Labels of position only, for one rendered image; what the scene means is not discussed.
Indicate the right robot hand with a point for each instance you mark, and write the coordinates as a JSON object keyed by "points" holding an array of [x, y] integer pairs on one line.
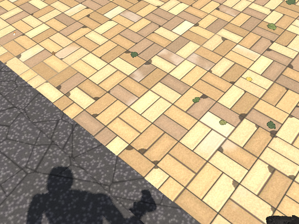
{"points": [[282, 220]]}

